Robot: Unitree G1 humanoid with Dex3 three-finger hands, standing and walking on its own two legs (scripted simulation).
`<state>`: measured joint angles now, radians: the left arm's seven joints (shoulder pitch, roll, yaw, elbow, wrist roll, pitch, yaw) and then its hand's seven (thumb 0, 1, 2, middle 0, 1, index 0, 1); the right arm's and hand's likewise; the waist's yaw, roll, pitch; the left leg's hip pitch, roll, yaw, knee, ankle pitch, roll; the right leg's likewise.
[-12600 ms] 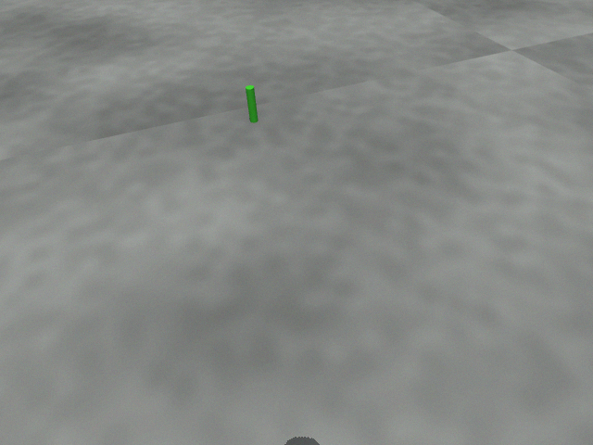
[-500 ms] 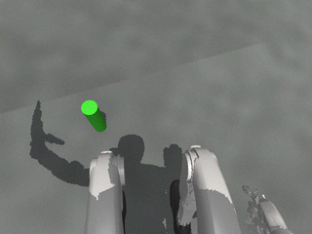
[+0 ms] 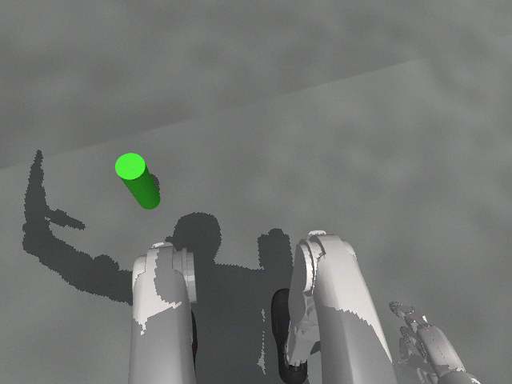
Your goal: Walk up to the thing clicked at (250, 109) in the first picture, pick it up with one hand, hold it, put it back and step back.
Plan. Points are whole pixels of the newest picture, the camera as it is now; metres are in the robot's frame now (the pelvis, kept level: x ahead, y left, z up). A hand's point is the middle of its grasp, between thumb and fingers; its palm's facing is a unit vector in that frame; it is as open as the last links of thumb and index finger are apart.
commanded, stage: approach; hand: left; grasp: from the side
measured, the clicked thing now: (141, 185) +0.47 +0.21 -0.27
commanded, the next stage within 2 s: close in in 0.32 s
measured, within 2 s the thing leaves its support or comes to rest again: neither
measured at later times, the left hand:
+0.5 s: hand (90, 204) +0.41 +0.29 -0.21, palm faces +0.01 -1.00 +0.02, open 17.5 cm
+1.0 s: hand (128, 201) +0.43 +0.23 -0.24, palm faces +0.07 -1.00 +0.01, open 17.7 cm
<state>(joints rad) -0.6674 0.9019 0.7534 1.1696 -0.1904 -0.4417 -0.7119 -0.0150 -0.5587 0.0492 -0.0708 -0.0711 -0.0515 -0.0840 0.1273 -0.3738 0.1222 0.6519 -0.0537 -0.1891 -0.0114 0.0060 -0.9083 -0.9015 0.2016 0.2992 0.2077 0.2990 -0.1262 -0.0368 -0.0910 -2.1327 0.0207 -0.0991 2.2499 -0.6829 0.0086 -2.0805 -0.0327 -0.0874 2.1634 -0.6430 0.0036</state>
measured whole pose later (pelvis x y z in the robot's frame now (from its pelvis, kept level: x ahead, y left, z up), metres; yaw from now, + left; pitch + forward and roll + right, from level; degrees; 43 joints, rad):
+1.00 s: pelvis -0.02 +0.01 -0.10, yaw -8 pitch +14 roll -15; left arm -0.61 0.75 0.51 1.39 -0.15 -1.05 -0.24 -0.02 -0.61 0.01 -0.06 -0.07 -0.07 -0.07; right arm -0.10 -0.40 0.43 0.61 -0.31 -0.05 0.13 0.00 -0.94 -0.90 0.20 0.30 0.21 0.30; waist -0.26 -0.21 0.24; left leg -2.22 0.02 -0.30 2.63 -0.69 0.01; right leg -2.10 0.02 -0.23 2.40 -0.57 0.04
